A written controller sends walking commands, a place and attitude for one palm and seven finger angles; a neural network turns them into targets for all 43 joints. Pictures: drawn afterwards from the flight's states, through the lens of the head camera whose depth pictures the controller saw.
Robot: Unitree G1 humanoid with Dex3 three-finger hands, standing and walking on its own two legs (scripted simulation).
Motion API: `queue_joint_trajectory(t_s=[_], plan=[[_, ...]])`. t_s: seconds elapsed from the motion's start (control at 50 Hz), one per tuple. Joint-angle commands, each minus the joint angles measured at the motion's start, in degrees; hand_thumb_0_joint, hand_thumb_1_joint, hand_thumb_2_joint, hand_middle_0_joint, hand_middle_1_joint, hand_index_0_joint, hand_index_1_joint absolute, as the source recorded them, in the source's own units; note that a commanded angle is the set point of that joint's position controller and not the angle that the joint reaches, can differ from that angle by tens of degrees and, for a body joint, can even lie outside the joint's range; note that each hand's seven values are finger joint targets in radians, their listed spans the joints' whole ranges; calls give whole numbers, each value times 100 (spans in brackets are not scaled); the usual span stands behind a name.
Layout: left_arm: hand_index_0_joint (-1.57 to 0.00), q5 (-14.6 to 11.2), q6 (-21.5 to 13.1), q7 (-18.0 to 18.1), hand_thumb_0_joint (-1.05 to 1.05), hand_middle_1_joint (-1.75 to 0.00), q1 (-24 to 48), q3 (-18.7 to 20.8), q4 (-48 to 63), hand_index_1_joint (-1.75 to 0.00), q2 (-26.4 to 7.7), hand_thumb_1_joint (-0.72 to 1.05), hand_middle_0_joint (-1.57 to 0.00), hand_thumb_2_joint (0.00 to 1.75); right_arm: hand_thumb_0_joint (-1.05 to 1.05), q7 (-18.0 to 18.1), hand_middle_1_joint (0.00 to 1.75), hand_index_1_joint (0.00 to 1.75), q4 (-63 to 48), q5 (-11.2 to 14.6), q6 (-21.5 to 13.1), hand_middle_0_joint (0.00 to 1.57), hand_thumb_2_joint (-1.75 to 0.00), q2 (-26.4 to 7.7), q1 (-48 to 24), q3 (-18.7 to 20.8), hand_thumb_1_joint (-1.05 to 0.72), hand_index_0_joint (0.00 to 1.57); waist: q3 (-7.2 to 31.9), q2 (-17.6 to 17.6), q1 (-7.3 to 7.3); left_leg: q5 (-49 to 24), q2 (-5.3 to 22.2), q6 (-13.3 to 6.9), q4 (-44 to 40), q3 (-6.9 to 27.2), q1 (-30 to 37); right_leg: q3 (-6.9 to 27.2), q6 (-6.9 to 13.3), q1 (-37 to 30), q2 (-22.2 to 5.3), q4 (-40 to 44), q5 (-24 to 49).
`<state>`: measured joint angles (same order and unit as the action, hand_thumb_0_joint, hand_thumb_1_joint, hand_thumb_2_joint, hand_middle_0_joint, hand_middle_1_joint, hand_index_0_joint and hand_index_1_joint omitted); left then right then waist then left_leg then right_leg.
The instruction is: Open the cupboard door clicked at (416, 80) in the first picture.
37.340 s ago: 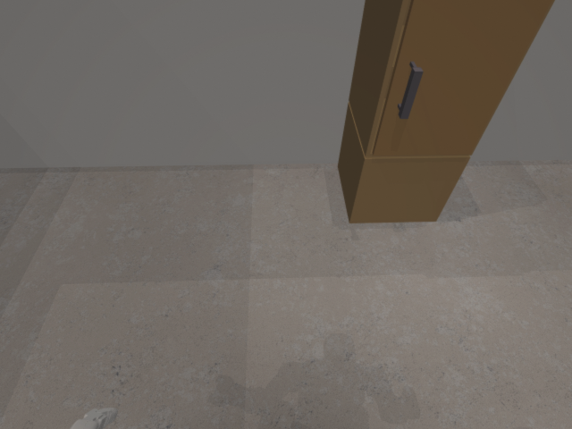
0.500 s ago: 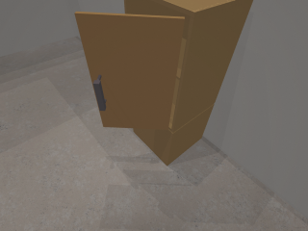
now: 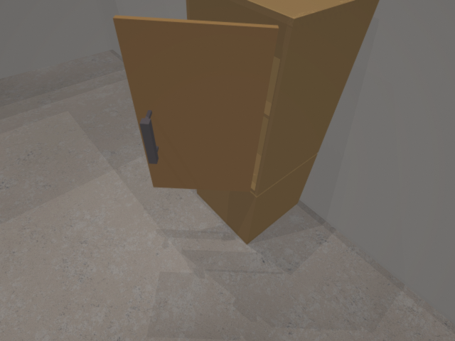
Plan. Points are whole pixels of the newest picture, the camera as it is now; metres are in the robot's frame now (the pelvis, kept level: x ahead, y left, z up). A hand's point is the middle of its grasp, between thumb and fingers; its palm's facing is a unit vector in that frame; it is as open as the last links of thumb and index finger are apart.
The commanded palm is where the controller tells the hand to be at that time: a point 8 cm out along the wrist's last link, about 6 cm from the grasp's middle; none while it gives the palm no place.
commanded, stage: look again from close up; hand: left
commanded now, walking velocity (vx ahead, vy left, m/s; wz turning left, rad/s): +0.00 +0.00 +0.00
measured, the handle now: (151, 137) +0.66 +0.26 -0.07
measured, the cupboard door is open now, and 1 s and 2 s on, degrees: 48 48 48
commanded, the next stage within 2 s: shuffle to correct the standing spot in 0.10 s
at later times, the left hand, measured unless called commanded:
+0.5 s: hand out of the picture +0.01 +0.18 -0.18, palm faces +0.06 -0.99 -0.16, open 7.4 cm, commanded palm none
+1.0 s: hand (150, 289) +0.26 +0.19 -0.17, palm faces +0.00 -0.97 -0.23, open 7.3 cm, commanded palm none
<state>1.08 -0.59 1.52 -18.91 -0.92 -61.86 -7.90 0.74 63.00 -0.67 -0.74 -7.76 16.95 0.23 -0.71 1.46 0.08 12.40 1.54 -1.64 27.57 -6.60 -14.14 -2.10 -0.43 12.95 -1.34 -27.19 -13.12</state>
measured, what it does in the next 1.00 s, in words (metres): walks ahead: right foot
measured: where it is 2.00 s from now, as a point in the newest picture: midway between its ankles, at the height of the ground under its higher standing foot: outside the picture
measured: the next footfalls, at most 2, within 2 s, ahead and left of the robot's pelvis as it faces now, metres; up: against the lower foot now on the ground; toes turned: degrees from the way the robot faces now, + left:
right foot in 0.94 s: +0.27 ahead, -0.10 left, +0.00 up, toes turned -6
left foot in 1.26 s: +0.17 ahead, +0.15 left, +0.00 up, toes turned +4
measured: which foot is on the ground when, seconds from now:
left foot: down 0.00-0.94, up 0.96-1.00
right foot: down 0.00-0.56, up 0.58-0.92, down 0.94-1.00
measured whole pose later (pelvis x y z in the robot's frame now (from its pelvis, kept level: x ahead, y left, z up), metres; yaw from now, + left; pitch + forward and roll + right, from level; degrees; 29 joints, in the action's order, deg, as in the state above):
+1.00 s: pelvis +0.14 +0.00 -0.02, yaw +1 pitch -2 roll +1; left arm 1.2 -2.4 1.5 -6.1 1.8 -54.9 -9.7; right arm 1.6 65.5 0.0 -0.4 -5.9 24.3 0.9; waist -6.9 -0.6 -2.5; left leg 31.8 -0.7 -1.0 46.1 -3.6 -9.6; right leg -7.0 3.0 22.9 -3.0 -36.3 -11.2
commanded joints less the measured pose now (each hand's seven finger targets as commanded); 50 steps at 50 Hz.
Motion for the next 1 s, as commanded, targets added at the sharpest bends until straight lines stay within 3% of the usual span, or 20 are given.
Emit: queue_joint_trajectory(t_s=[0.0,0.18,0.3,0.36,0.44,0.5,0.52,0.54,0.56,0.58,0.62,0.74,0.8,0.84,0.88,0.9,0.92,0.94,0.96,0.98], plan=[[-20,-10,-86,67,0,-30,-362,134,184,-30,-564,90,-20,90,0,54,30,30,-189,0,-107,20,-90,-595,244,101,-90,20,-295,-187,3,315,557,-30,-835,721,-49,523,217,198,-424,584,120],[-20,-7,-80,61,0,-30,-318,130,147,-30,-587,90,-20,90,0,59,30,30,-157,-3,-116,20,-90,-658,172,101,-90,20,-272,-260,5,197,590,-36,-937,714,74,501,199,124,-423,584,279],[-20,64,-36,-20,0,-30,-480,216,195,-30,-580,90,-20,90,0,-15,30,30,-231,-56,-14,20,-90,-761,211,165,-90,20,-639,-256,86,2154,581,-177,-1016,845,-409,493,327,402,-325,432,-1524],[-20,56,-71,-37,0,-30,-624,273,212,-30,-654,90,-20,90,0,-33,30,30,-321,-55,-32,20,-90,-655,234,154,-90,20,-720,247,133,1771,341,-151,-421,584,-595,937,485,332,-551,687,-1747],[-20,18,-109,3,0,-30,-898,411,160,-30,-902,90,-20,90,0,-43,30,30,-432,-47,-86,20,-90,-435,228,120,-90,20,-666,902,150,1102,-32,-8,783,19,-976,1761,886,-108,-1228,1142,-1470],[-20,25,-124,5,0,-30,-698,446,222,-30,-835,90,-20,90,0,-37,30,30,-350,-28,-185,20,-90,-398,538,90,-90,20,-554,524,-49,716,32,-41,111,50,-164,1188,842,179,-1029,531,-395],[-20,31,-99,-22,0,-30,-499,412,283,-30,-691,90,-20,90,0,-21,30,30,-196,-24,-231,20,-90,-515,905,103,-90,20,-515,-238,-203,127,264,-159,-314,404,529,595,616,636,-559,-184,-360],[-20,34,-94,-50,0,-30,-277,368,407,-30,-451,90,-20,90,0,28,30,30,14,-66,-263,20,-90,-867,1482,195,-90,20,-475,-1518,-423,-553,1098,-566,-804,1542,1407,-178,336,1622,12,-1581,-687],[-20,56,-154,-31,0,-30,133,304,597,-30,-351,90,-20,90,0,104,30,30,165,-93,-264,20,-90,-942,2035,188,-90,20,-594,-1981,-618,-1848,1773,-1001,-1233,2326,2064,-396,232,2746,164,-2844,-1904],[-20,51,-186,-27,0,-30,371,328,654,-30,-424,90,-20,90,0,145,30,30,198,-88,-277,20,-90,-801,2081,120,-90,20,-676,-1289,-587,-2588,1984,-1325,-1109,2350,2023,-106,303,2995,-99,-3594,-1865],[-20,30,-201,-99,0,-30,420,350,582,-30,-282,90,-20,90,0,139,30,30,21,-96,-356,20,-90,-646,1574,74,-90,20,-646,-537,-317,-2970,1797,-1336,-1097,1750,1635,-8,278,2856,-403,-3869,-1360],[-20,21,-78,-199,0,-30,772,319,709,-30,-149,90,-20,90,0,149,30,30,45,-84,-399,20,-90,-569,1285,86,-90,20,-584,-734,-123,-2573,1207,-1082,-1435,826,1241,-372,176,2086,-352,-2271,-496],[-20,15,-60,-159,0,-30,1003,303,798,-30,-130,90,-20,90,0,166,30,30,116,-92,-320,20,-90,-573,1297,80,-90,20,-630,-727,-140,-3403,1176,-905,-1128,638,1074,-435,214,1563,-193,-1518,-147],[-20,11,-74,-90,0,-30,655,314,714,-30,-230,90,-20,90,0,188,30,30,92,-76,-258,20,-90,-617,1131,95,-90,20,-339,-567,68,-3887,1134,-680,-596,617,965,-371,221,657,-90,-823,242],[-20,9,-142,-4,0,-30,-82,383,506,-30,-620,90,-20,90,0,166,30,30,33,20,-235,20,-90,-689,995,129,-90,20,154,-158,419,-3308,824,-299,246,508,631,-205,188,-708,-242,-18,1840],[-20,22,-182,66,0,-30,-370,460,447,-30,-999,90,-20,90,0,143,30,30,1,69,-217,20,-90,-578,1147,172,-90,20,523,443,441,-1782,384,-72,1089,362,-137,752,562,-1591,-1103,-367,4015],[-20,2,-160,81,0,-30,-541,523,439,-30,-1330,90,-20,90,0,146,30,30,-48,90,-159,20,-90,-446,1551,244,-90,20,823,876,280,1103,-300,117,2094,228,-667,1464,1226,-2033,-2086,-397,6154],[-20,-28,-149,114,0,-30,-539,549,476,-30,-1325,90,-20,90,0,193,30,30,-126,116,-62,20,-90,-343,1346,249,-90,20,1002,930,321,2589,-275,162,3070,416,-634,1747,1765,-1698,-2621,-106,6637],[-20,-13,-129,144,0,-30,-226,539,588,-30,-1251,90,-20,90,0,191,30,30,-205,107,15,20,-90,-270,1014,240,-90,20,900,1116,301,2670,-93,159,3547,736,-685,1857,1875,-1060,-2587,104,5633],[-20,7,-73,163,0,-30,192,508,710,-30,-1133,90,-20,90,0,174,30,30,-240,81,79,20,-90,-234,809,248,-90,20,552,965,198,2490,13,176,3707,811,-799,1578,1759,-524,-2349,236,4706]])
